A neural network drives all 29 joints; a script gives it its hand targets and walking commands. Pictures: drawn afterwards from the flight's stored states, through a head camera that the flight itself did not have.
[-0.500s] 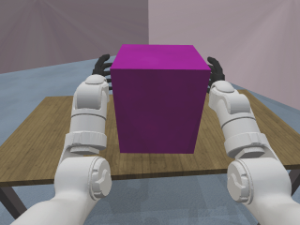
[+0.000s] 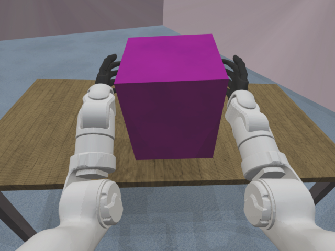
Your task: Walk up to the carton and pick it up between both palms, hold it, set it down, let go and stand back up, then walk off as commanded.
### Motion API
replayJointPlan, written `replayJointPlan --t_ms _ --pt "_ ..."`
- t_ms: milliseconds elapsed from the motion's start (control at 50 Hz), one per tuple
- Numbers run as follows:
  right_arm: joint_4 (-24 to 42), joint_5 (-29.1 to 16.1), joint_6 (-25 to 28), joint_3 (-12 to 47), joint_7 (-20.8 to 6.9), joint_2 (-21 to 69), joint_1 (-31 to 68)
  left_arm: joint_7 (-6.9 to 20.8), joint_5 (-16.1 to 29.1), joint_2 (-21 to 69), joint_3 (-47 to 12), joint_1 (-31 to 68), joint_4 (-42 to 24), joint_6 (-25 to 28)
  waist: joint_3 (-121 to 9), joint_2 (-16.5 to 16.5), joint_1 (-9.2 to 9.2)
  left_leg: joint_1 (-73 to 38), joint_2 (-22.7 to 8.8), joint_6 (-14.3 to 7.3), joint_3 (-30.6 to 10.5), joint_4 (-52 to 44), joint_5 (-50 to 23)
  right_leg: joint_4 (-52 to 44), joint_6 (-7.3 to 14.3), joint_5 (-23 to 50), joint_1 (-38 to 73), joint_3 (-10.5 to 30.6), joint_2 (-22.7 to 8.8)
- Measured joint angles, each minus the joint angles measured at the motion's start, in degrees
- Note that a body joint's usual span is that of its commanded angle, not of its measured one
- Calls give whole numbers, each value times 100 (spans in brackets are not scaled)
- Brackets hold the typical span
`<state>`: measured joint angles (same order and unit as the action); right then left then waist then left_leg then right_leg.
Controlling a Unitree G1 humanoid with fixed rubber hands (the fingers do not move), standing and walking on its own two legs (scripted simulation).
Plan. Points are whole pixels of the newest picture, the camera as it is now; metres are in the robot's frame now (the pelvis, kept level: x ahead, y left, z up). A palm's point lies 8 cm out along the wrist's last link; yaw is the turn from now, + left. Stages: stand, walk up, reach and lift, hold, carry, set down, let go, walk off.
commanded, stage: set down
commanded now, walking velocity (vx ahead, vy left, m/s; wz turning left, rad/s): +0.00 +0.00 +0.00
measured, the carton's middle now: (172, 99) +0.45 +0.02 +0.19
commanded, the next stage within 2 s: none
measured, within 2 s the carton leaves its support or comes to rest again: neither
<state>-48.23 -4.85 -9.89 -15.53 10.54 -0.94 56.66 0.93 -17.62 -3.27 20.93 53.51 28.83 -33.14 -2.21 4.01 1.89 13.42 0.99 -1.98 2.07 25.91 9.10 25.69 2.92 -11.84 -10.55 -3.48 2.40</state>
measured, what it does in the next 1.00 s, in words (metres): stands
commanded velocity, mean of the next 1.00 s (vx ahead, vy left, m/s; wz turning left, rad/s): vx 0.00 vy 0.00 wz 0.00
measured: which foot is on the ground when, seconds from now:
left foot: down 0.00-1.00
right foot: down 0.00-1.00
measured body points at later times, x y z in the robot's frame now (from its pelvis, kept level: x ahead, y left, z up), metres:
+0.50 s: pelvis +0.02 +0.00 +0.00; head -0.02 +0.03 +0.45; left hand +0.43 +0.17 +0.23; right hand +0.43 -0.13 +0.23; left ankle +0.06 +0.09 -0.74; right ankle +0.03 -0.08 -0.74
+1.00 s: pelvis +0.03 +0.00 +0.00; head +0.00 +0.03 +0.45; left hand +0.46 +0.16 +0.19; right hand +0.45 -0.15 +0.19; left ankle +0.06 +0.09 -0.74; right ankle +0.03 -0.08 -0.74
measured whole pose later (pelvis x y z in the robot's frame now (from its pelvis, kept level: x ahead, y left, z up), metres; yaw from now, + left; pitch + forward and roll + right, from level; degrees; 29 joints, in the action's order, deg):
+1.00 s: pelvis +0.03 +0.00 +0.00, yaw +0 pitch -3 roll +0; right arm -55.2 -3.8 -3.2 -17.3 9.3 -1.3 52.8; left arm -0.5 -17.6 -3.2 18.5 52.1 40.9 -23.9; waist -0.4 3.8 1.9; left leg 10.9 1.0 -2.0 1.9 25.3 11.0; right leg 24.1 2.9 -13.3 -7.6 -3.5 2.5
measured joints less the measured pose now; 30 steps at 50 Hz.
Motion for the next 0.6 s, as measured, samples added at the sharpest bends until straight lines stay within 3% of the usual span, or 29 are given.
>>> replayJointPlan --t_ms 160,460,600 --pt "180 0 126 207 -30 -40 -150 -31 1 -1 -161 -136 -289 11 -36 -95 1 -114 2 0 -9 -4 100 -122 0 -41 171 -1 5" --pt "-28 0 358 207 -29 -18 -338 -54 1 6 -252 -249 -38 200 52 -32 2 -230 4 0 -11 -41 129 -158 0 -73 287 -1 5" --pt "-395 0 355 65 -64 -34 -344 -64 1 6 -251 -217 476 301 60 -77 1 -245 4 0 -11 -48 130 -158 0 -74 298 -1 5"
